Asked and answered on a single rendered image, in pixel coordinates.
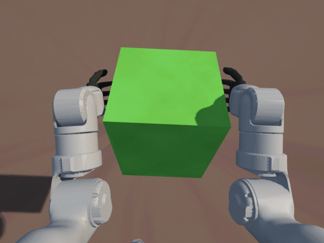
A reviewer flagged robot left hand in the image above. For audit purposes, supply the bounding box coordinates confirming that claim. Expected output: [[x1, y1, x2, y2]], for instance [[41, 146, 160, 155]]
[[87, 69, 112, 110]]

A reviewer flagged left robot forearm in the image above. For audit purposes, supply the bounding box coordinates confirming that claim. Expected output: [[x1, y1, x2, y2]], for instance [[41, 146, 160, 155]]
[[49, 86, 105, 217]]

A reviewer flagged right robot forearm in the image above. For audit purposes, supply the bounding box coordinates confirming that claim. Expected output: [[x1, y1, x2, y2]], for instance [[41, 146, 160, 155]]
[[229, 84, 294, 205]]

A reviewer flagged carton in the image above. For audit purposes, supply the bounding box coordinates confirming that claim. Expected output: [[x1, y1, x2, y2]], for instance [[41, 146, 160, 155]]
[[103, 47, 231, 178]]

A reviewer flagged robot right upper arm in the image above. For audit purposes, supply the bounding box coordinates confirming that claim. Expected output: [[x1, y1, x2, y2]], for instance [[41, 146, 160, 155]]
[[228, 178, 324, 243]]

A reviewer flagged robot left upper arm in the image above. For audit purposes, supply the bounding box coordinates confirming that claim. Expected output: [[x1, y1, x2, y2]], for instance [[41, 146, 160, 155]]
[[15, 178, 112, 243]]

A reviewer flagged robot right hand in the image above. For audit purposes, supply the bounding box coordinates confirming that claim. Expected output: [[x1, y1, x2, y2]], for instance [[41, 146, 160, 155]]
[[222, 67, 246, 112]]

